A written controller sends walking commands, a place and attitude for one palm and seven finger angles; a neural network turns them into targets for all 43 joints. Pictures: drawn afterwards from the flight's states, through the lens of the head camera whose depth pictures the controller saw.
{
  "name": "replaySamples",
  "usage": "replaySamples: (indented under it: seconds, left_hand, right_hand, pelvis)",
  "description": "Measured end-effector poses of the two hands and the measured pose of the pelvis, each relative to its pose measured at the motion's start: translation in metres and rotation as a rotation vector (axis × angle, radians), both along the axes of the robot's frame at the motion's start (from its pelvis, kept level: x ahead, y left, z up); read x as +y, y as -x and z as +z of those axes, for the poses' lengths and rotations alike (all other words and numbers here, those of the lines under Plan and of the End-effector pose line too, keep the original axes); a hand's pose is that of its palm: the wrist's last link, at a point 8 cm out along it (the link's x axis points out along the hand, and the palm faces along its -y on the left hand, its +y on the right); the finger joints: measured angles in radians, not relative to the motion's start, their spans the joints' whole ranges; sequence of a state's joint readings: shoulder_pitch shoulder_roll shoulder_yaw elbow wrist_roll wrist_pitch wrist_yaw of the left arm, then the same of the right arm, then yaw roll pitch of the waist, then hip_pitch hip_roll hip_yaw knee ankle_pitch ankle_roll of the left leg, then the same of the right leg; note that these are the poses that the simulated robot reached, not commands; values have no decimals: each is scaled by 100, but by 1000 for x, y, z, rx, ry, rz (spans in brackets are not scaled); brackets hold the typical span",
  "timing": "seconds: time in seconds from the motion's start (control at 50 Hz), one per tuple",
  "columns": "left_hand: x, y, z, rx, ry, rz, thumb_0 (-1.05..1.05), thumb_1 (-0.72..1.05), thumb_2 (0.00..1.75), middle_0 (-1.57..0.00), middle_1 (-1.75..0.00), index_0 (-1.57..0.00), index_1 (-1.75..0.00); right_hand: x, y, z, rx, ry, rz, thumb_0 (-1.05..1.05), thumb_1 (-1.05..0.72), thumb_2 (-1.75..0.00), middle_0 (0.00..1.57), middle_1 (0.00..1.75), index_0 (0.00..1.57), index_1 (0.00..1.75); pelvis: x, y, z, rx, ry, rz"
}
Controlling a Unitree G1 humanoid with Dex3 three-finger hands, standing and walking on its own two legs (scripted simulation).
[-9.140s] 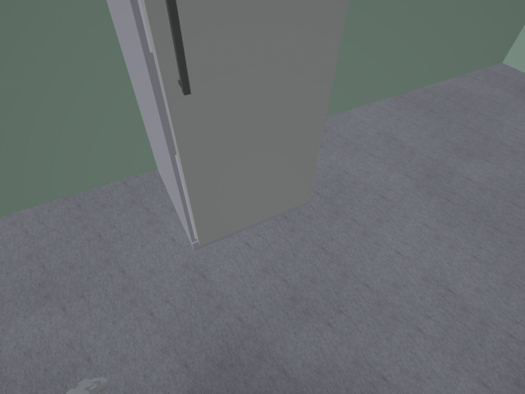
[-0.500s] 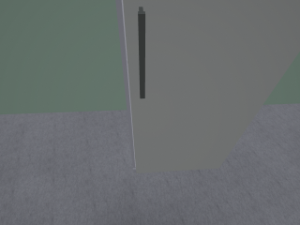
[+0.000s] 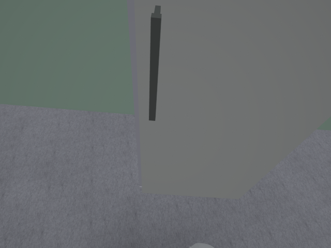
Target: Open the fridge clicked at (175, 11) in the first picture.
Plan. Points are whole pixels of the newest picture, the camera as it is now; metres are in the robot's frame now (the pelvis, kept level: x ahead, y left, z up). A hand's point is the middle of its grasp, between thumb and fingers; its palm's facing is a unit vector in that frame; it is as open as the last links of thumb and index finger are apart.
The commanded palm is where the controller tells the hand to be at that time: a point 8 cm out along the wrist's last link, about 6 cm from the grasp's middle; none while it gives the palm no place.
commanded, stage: shuffle to correct the standing spot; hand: left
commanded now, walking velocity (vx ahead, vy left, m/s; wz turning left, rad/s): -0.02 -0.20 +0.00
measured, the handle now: (154, 73) +0.45 +0.07 +0.19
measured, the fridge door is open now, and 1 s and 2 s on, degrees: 0 0 0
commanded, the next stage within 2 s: come to a stop and stand still in 0.10 s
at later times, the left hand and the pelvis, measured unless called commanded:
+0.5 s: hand out of the picture +0.08 +0.09 -0.20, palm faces +0.10 -0.98 -0.15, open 7.3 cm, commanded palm none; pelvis +0.04 -0.09 -0.01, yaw +2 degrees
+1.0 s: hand out of the picture +0.02 +0.08 -0.17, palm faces +0.02 -0.97 -0.25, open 7.4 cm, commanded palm none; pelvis -0.01 -0.10 +0.00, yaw +0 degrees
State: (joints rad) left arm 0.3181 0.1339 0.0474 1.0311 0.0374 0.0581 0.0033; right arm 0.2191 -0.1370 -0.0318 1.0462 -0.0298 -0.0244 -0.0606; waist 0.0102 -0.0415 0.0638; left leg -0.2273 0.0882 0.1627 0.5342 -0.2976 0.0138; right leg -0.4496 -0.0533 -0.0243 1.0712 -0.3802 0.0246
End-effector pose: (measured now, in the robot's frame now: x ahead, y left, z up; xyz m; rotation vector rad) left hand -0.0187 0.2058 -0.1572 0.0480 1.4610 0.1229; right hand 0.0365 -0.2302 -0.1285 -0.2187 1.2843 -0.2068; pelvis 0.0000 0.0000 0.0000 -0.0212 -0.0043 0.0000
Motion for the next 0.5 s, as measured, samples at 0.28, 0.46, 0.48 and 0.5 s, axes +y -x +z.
replaySamples:
  seconds: [0.28,0.46,0.48,0.5]
  left_hand:
    - [-39,-84,10,-135,-157,-38,0,91,90,-20,-30,-20,-30]
    - [-72,-86,-11,-157,-66,17,0,92,90,-20,-30,-20,-30]
    - [-71,-85,-12,-154,-60,24,0,93,90,-20,-30,-20,-30]
    - [-71,-84,-11,-149,-57,26,0,93,90,-20,-30,-20,-30]
  right_hand:
    - [-109,-17,-30,111,-2,-38,0,-91,-90,20,30,20,30]
    - [-100,-57,-10,10,-2,37,0,-91,-90,20,30,20,30]
    - [-96,-60,-7,1,-6,45,0,-91,-90,20,30,20,30]
    - [-92,-61,-5,-8,-11,51,0,-91,-90,20,30,20,30]
  pelvis:
    - [-82,-29,-16,12,14,30]
    - [-91,-35,-14,-4,10,41]
    - [-90,-35,-12,-9,2,35]
    - [-90,-35,-11,-12,-2,29]
